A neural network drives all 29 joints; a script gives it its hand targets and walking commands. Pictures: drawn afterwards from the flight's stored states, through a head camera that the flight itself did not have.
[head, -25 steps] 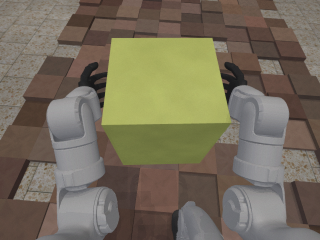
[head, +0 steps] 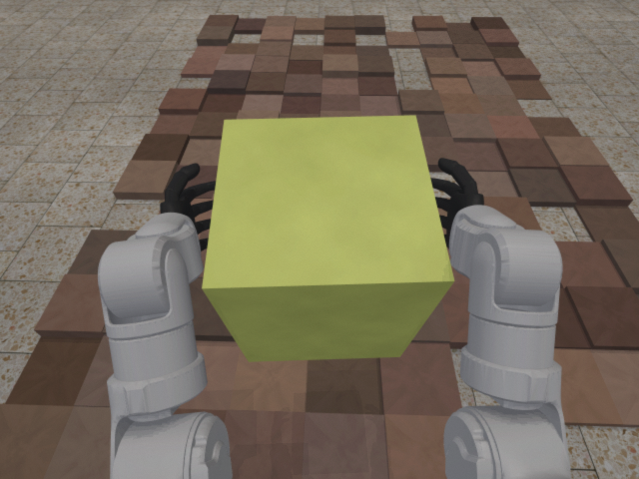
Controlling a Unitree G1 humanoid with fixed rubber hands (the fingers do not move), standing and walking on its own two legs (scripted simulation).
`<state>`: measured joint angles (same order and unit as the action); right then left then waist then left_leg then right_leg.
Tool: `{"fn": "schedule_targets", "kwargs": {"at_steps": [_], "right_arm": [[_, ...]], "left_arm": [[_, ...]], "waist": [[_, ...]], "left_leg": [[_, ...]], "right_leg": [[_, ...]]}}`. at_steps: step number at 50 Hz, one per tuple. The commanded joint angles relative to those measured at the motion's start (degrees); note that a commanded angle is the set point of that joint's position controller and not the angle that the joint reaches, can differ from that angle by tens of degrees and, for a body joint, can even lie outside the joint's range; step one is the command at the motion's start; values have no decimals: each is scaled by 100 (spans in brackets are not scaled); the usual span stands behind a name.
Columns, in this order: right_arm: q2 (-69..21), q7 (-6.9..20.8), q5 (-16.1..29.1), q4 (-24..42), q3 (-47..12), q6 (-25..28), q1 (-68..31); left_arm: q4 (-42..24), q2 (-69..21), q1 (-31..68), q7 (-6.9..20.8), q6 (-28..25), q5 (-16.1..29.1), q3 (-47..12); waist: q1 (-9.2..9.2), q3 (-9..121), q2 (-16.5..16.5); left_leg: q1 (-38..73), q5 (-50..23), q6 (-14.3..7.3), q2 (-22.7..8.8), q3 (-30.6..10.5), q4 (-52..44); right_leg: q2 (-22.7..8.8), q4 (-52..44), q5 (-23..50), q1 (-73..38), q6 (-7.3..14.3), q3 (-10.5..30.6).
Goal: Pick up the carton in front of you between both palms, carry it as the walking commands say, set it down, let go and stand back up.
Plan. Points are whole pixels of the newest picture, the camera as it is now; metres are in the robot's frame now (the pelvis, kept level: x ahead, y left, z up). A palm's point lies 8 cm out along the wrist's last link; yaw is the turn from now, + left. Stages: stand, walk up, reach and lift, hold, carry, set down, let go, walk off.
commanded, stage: carry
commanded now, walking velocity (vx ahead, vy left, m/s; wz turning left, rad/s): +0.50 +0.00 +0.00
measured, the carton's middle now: (322, 252) +0.38 -0.02 +0.10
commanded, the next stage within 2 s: none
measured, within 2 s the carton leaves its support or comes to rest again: neither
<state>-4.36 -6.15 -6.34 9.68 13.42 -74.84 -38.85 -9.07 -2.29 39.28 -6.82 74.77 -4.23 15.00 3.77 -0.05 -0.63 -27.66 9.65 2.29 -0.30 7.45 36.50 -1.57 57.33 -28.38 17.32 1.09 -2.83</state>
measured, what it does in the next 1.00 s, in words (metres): walks ahead: right foot, then left foot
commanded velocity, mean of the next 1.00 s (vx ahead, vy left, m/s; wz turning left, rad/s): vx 0.50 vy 0.00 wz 0.00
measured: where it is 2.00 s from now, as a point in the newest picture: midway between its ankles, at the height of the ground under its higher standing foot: (302, 210)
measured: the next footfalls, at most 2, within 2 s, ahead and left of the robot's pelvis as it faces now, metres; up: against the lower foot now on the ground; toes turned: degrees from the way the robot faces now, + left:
right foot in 0.36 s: +0.35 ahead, -0.10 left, -0.01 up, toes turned -6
left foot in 0.76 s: +0.66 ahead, +0.08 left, -0.03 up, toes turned +5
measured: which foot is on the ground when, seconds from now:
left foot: down 0.00-0.38, up 0.40-0.74, down 0.76-1.00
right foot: up 0.00-0.34, down 0.36-0.82, up 0.84-1.00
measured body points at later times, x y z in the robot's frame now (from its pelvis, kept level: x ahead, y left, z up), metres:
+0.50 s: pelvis +0.30 -0.04 +0.01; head +0.34 -0.05 +0.46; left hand +0.65 +0.14 +0.09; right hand +0.68 -0.16 +0.09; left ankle +0.21 +0.08 -0.65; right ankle +0.31 -0.09 -0.73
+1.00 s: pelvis +0.62 +0.00 -0.01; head +0.68 +0.01 +0.43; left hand +1.01 +0.13 +0.07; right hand +0.98 -0.17 +0.07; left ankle +0.61 +0.07 -0.75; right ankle +0.63 -0.12 -0.68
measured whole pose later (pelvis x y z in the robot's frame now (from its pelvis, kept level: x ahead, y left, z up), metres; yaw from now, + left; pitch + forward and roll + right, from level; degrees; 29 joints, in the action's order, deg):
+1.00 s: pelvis +0.62 +0.00 -0.01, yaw +1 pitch +6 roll +0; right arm -2.4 -7.7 -3.3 -2.6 11.4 -67.3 -34.2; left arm 4.0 -1.3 36.2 -7.0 67.8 -3.9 12.8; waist 4.4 0.2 -0.3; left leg -18.1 27.2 -3.4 2.2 4.2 26.5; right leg -1.4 62.4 -26.1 37.1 0.5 -1.2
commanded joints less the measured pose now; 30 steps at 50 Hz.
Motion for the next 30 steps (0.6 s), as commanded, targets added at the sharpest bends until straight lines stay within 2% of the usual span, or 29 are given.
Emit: {"fn": "schedule_targets", "kwargs": {"at_steps": [1, 2, 3, 4, 6, 8, 10, 13, 15, 16, 17, 18, 19, 20, 21, 22, 23, 24, 26, 28, 30], "right_arm": [[-5166, 1402, 3039, -52, -4177, -169, -4186], [-5262, 1426, 3210, -12, -4206, -154, -4499], [-5354, 1436, 3338, -29, -4215, -138, -4777], [-5439, 1438, 3412, -143, -4174, -122, -4954], [-5533, 1438, 3398, -571, -3989, -83, -4938], [-5697, 1450, 3261, -1120, -3758, -2, -4752], [-5918, 1487, 3092, -1638, -3521, 124, -4582], [-6183, 1525, 2838, -2100, -3237, 348, -4339], [-6270, 1483, 2727, -2071, -3197, 495, -4290], [-6281, 1444, 2689, -2003, -3222, 561, -4270], [-6272, 1400, 2663, -1922, -3290, 619, -4183], [-6188, 1356, 2639, -1865, -3320, 665, -4134], [-6264, 1331, 2615, -1908, -3333, 663, -4039], [-6292, 1306, 2572, -1856, -3345, 682, -4092], [-6324, 1263, 2575, -1692, -3441, 731, -4085], [-6340, 1210, 2599, -1479, -3520, 785, -4132], [-6342, 1149, 2591, -1309, -3574, 827, -4117], [-6320, 1085, 2556, -1188, -3624, 859, -4029], [-6239, 967, 2461, -994, -3748, 927, -3745], [-6123, 888, 2324, -923, -3832, 988, -3372], [-5967, 844, 2238, -777, -3956, 1021, -3174]], "left_arm": [[234, -4911, 3657, 1275, 265, 1997, -3706], [351, -4913, 3739, 1234, 260, 1949, -3605], [467, -4902, 3828, 1193, 235, 1902, -3511], [609, -4897, 3881, 1155, 215, 1854, -3435], [1061, -4952, 3773, 1116, 170, 1757, -3296], [1547, -5115, 3659, 1128, 95, 1701, -3183], [1998, -5384, 3635, 1190, -19, 1693, -3076], [2328, -5882, 3716, 1333, -219, 1857, -3040], [2263, -6180, 3935, 1407, -353, 2053, -3131], [2204, -6288, 3979, 1429, -416, 2147, -3186], [2144, -6338, 3983, 1449, -476, 2229, -3240], [2138, -6360, 3824, 1470, -528, 2278, -3257], [2137, -6196, 3808, 1463, -579, 2269, -3241], [2048, -6274, 3833, 1449, -661, 2311, -3330], [1733, -6420, 3898, 1462, -712, 2427, -3405], [1371, -6541, 4117, 1476, -760, 2565, -3575], [1057, -6623, 4345, 1482, -803, 2714, -3773], [826, -6666, 4472, 1478, -837, 2844, -3921], [542, -6629, 4297, 1463, -902, 2951, -4124], [422, -6514, 3976, 1468, -926, 2951, -4218], [345, -6342, 3709, 1485, -934, 2923, -4292]], "waist": [[71, 2526, 616], [59, 2425, 401], [20, 2442, 337], [-10, 2403, 337], [40, 2346, 436], [41, 2282, 594], [12, 2168, 784], [-41, 1875, 779], [-101, 1888, 816], [-193, 2061, 747], [-348, 2351, 629], [-592, 2710, 252], [-538, 3121, -924], [-645, 2946, -1610], [-704, 2810, -1118], [-720, 2727, -512], [-652, 2629, -232], [-618, 2646, -243], [-631, 2769, -488], [-704, 2758, -520], [-790, 2770, -630]], "left_leg": [[3706, -1761, -1633, -1743, -3321, -1244], [3469, -1572, -1521, -1690, -3149, -1309], [3240, -1288, -1473, -1662, -2946, -1453], [3049, -1075, -1442, -1651, -2774, -1573], [2922, -1371, -1497, -1651, -2411, -1667], [2841, -1552, -1396, -1583, -1984, -1731], [2803, -1787, -1174, -1376, -1503, -1721], [2873, -2022, -884, -1190, -1088, -1749], [2923, -2538, -689, -1085, -779, -1432], [2784, -2839, -561, -956, -495, -906], [2331, -2942, -440, -786, -280, -172], [1505, -1735, -331, -623, -162, 911], [123, 271, -224, -67, -188, 2375], [-1335, 2104, -255, 468, -446, 3516], [-1762, 2113, -390, 91, -767, 3745], [-1749, 1792, -438, -77, -875, 3460], [-1597, 1494, -421, -182, -828, 3020], [-1352, 1288, -373, -271, -788, 2523], [-1110, 1168, -282, -213, -613, 1873], [-1193, 952, -224, -126, -428, 1129], [-1108, 128, -252, -22, -219, 645]], "right_leg": [[134, 1883, 168, 2569, 202, 454], [8, 1505, 376, 2581, 232, 470], [-71, 1012, 412, 2389, 227, 467], [-49, 481, 337, 2204, 216, 393], [45, -363, 284, 2015, 187, 161], [44, -1134, 928, 1760, 144, -24], [68, -1791, 1684, 1492, 102, -212], [137, -2765, 2399, 1176, 97, -427], [235, -3318, 2691, 573, 162, -617], [325, -3564, 2748, -124, 216, -832], [308, -3398, 2718, -1111, 309, -858], [-388, -3331, 2495, -2129, 487, 9], [-1794, -3153, 3185, -3195, 1134, 2255], [-2157, -3533, 3289, -3664, 1743, 3306], [-2071, -3445, 3320, -3578, 1684, 2979], [-1867, -3454, 3615, -3317, 1468, 2510], [-1732, -3585, 3705, -3002, 1237, 2111], [-1618, -3747, 3574, -2773, 1082, 1815], [-1520, -3812, 3921, -2757, 1020, 1435], [-1386, -3731, 4483, -2964, 1016, 1069], [-1174, -3452, 5368, -3120, 873, 613]]}}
